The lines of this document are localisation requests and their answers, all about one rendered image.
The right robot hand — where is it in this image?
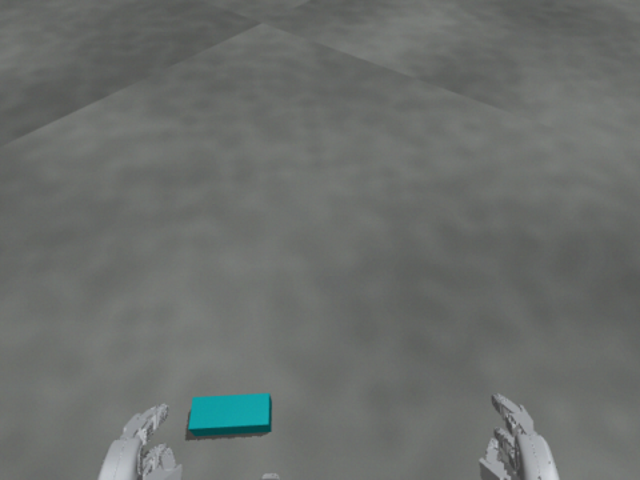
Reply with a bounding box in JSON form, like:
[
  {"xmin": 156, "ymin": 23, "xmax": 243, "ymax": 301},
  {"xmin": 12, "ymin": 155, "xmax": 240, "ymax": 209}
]
[{"xmin": 479, "ymin": 393, "xmax": 560, "ymax": 480}]

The left robot hand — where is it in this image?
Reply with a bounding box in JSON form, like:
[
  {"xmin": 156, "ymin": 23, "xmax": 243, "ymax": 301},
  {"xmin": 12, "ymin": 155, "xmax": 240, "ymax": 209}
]
[{"xmin": 96, "ymin": 404, "xmax": 182, "ymax": 480}]

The carton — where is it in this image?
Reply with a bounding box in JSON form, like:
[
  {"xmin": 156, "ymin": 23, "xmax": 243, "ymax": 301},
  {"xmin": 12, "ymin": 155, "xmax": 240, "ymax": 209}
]
[{"xmin": 188, "ymin": 393, "xmax": 272, "ymax": 436}]

